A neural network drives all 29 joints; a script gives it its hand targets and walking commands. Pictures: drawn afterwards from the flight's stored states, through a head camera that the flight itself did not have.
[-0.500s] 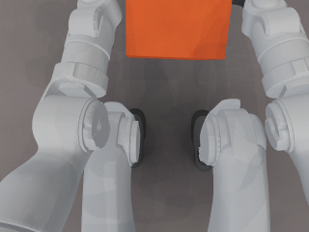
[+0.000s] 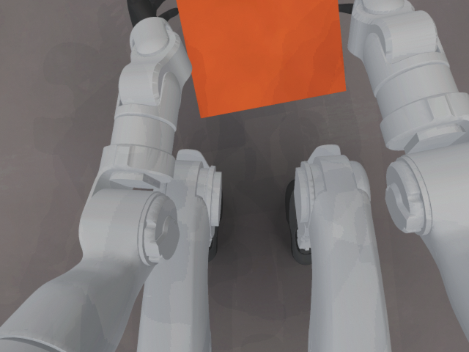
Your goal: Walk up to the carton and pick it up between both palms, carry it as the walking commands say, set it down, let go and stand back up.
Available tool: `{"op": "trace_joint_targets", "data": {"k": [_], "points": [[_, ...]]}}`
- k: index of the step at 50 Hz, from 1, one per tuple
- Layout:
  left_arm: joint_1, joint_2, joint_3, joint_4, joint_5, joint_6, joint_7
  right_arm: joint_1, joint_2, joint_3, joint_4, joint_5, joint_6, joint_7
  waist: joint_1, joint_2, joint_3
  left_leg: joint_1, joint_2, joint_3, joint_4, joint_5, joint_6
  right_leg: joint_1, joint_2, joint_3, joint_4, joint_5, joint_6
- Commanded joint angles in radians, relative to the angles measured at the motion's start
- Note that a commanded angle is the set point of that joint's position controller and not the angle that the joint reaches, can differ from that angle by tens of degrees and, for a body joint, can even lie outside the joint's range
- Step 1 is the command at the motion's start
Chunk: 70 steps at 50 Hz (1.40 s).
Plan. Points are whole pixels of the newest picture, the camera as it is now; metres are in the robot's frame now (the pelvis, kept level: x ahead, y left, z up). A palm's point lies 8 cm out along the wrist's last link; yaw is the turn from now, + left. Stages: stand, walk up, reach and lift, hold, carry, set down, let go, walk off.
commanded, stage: reach and lift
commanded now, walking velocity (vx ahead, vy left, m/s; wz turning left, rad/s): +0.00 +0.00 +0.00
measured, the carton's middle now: (254, 19) +0.57 -0.01 -0.16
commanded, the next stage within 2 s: none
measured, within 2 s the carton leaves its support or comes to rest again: neither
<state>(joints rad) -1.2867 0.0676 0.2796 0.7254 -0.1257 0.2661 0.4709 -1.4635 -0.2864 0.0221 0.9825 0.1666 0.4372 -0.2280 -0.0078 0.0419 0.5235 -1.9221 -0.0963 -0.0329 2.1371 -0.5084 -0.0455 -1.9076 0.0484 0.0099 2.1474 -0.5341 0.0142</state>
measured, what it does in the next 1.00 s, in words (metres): rises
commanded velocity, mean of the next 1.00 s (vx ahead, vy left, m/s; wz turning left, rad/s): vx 0.00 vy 0.00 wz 0.00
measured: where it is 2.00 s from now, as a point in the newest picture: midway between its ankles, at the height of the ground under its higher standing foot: (253, 235)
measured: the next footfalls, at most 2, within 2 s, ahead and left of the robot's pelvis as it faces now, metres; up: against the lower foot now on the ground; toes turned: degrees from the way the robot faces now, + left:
none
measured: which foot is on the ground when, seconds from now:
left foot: down 0.00-1.00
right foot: down 0.00-1.00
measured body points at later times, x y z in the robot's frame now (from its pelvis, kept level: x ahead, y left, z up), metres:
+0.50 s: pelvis -0.01 -0.01 +0.05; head +0.28 -0.02 +0.38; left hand +0.53 +0.12 +0.00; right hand +0.54 -0.15 -0.02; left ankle +0.16 +0.12 -0.36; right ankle +0.15 -0.12 -0.36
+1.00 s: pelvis -0.01 +0.00 +0.10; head +0.25 -0.01 +0.46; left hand +0.51 +0.14 +0.07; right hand +0.52 -0.13 +0.05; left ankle +0.16 +0.12 -0.36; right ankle +0.15 -0.12 -0.36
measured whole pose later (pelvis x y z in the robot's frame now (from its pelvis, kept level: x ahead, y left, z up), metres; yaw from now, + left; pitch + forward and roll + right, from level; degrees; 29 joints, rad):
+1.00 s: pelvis -0.01 +0.00 +0.10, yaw +0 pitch +9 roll +0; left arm -1.22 0.05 0.28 0.69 -0.11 0.37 0.49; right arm -1.30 -0.20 -0.10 0.87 0.10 0.50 -0.26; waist 0.01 0.03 0.52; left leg -1.49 -0.09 -0.05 1.82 -0.48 -0.05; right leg -1.48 0.05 0.02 1.83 -0.51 0.01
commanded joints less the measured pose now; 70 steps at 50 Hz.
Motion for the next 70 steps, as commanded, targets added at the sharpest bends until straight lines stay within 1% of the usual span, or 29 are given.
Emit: {"op": "trace_joint_targets", "data": {"k": [1,4,8,11,14,17,20,24,28,31,34,40,43,48,52,55,58,63,66,70], "points": [[-0.805,-1.251,-0.535,-0.186,-0.072,0.101,-0.550,-0.760,1.234,0.153,-0.520,0.079,-0.135,0.417,-0.046,0.000,-2.330,0.818,-0.079,0.050,-0.367,0.033,0.024,0.600,0.093,-0.082,-0.338,0.071,-0.043],[-0.746,-1.279,-0.522,-0.141,-0.063,0.114,-0.555,-0.773,1.235,0.159,-0.547,0.063,-0.126,0.423,-0.037,-0.020,-2.366,0.834,-0.081,0.050,-0.381,0.057,0.024,0.629,0.092,-0.085,-0.358,0.085,-0.040],[-0.677,-1.295,-0.514,-0.115,-0.061,0.134,-0.558,-0.840,1.225,0.217,-0.658,0.082,-0.120,0.420,-0.011,-0.054,-2.468,0.864,-0.091,0.053,-0.382,0.135,0.028,0.722,0.095,-0.079,-0.378,0.153,-0.031],[-0.651,-1.289,-0.522,-0.130,-0.068,0.144,-0.559,-0.879,1.223,0.266,-0.735,0.107,-0.115,0.410,0.003,-0.076,-2.547,0.888,-0.098,0.053,-0.381,0.187,0.032,0.805,0.099,-0.070,-0.392,0.208,-0.024],[-0.656,-1.264,-0.539,-0.174,-0.078,0.149,-0.557,-0.887,1.230,0.305,-0.777,0.127,-0.103,0.399,0.013,-0.094,-2.611,0.914,-0.103,0.053,-0.383,0.221,0.037,0.879,0.103,-0.058,-0.407,0.246,-0.016],[-0.690,-1.234,-0.555,-0.222,-0.085,0.150,-0.553,-0.860,1.248,0.321,-0.761,0.137,-0.086,0.392,0.026,-0.102,-2.623,0.929,-0.102,0.056,-0.395,0.215,0.041,0.922,0.104,-0.044,-0.423,0.245,-0.009],[-0.721,-1.216,-0.561,-0.240,-0.087,0.153,-0.555,-0.814,1.278,0.309,-0.705,0.135,-0.072,0.389,0.039,-0.104,-2.574,0.926,-0.096,0.057,-0.422,0.171,0.043,0.926,0.104,-0.036,-0.447,0.202,-0.007],[-0.708,-1.220,-0.545,-0.192,-0.073,0.157,-0.563,-0.770,1.315,0.273,-0.630,0.118,-0.064,0.394,0.048,-0.108,-2.476,0.913,-0.088,0.055,-0.471,0.097,0.048,0.904,0.102,-0.033,-0.489,0.124,-0.007],[-0.669,-1.230,-0.513,-0.144,-0.051,0.159,-0.573,-0.752,1.338,0.245,-0.598,0.100,-0.063,0.403,0.058,-0.117,-2.424,0.922,-0.084,0.049,-0.513,0.070,0.051,0.896,0.102,-0.036,-0.524,0.087,-0.008],[-0.650,-1.229,-0.501,-0.140,-0.044,0.160,-0.577,-0.755,1.341,0.245,-0.617,0.090,-0.063,0.406,0.060,-0.125,-2.446,0.949,-0.087,0.044,-0.532,0.084,0.052,0.926,0.103,-0.036,-0.542,0.097,-0.006],[-0.649,-1.230,-0.510,-0.159,-0.052,0.162,-0.580,-0.773,1.335,0.263,-0.661,0.091,-0.062,0.405,0.055,-0.128,-2.498,0.986,-0.090,0.040,-0.546,0.103,0.051,0.973,0.103,-0.031,-0.558,0.116,-0.004],[-0.668,-1.243,-0.560,-0.199,-0.081,0.174,-0.579,-0.799,1.315,0.289,-0.724,0.109,-0.061,0.398,0.038,-0.094,-2.552,1.068,-0.090,0.028,-0.588,0.111,0.042,1.034,0.100,-0.019,-0.596,0.125,-0.007],[-0.672,-1.250,-0.574,-0.203,-0.086,0.178,-0.577,-0.788,1.312,0.285,-0.715,0.109,-0.059,0.398,0.031,-0.077,-2.537,1.102,-0.087,0.022,-0.616,0.102,0.038,1.040,0.097,-0.016,-0.619,0.113,-0.011],[-0.643,-1.265,-0.570,-0.177,-0.075,0.182,-0.579,-0.741,1.323,0.259,-0.665,0.095,-0.054,0.406,0.025,-0.068,-2.490,1.141,-0.081,0.014,-0.663,0.085,0.035,1.040,0.094,-0.016,-0.660,0.092,-0.015],[-0.607,-1.277,-0.557,-0.149,-0.058,0.183,-0.584,-0.705,1.336,0.241,-0.629,0.083,-0.055,0.416,0.026,-0.064,-2.455,1.165,-0.076,0.006,-0.697,0.080,0.035,1.044,0.093,-0.014,-0.691,0.083,-0.018],[-0.587,-1.283,-0.555,-0.144,-0.051,0.181,-0.590,-0.687,1.346,0.240,-0.625,0.079,-0.057,0.422,0.027,-0.062,-2.455,1.188,-0.075,0.001,-0.717,0.091,0.035,1.065,0.092,-0.010,-0.713,0.092,-0.018],[-0.580,-1.285,-0.567,-0.162,-0.056,0.179,-0.594,-0.681,1.354,0.257,-0.649,0.084,-0.059,0.425,0.027,-0.063,-2.487,1.220,-0.076,-0.003,-0.735,0.111,0.035,1.109,0.091,-0.003,-0.732,0.113,-0.017],[-0.595,-1.271,-0.602,-0.219,-0.079,0.179,-0.598,-0.698,1.357,0.309,-0.721,0.109,-0.056,0.419,0.034,-0.070,-2.548,1.275,-0.079,-0.008,-0.766,0.132,0.033,1.204,0.089,0.016,-0.765,0.142,-0.011],[-0.607,-1.258,-0.614,-0.235,-0.090,0.181,-0.598,-0.713,1.356,0.332,-0.745,0.122,-0.053,0.414,0.042,-0.076,-2.543,1.294,-0.078,-0.010,-0.792,0.117,0.034,1.248,0.084,0.029,-0.792,0.133,-0.006],[-0.593,-1.258,-0.602,-0.195,-0.083,0.184,-0.601,-0.706,1.361,0.322,-0.708,0.120,-0.050,0.414,0.052,-0.081,-2.456,1.295,-0.071,-0.016,-0.838,0.065,0.038,1.252,0.075,0.040,-0.835,0.083,-0.006]]}}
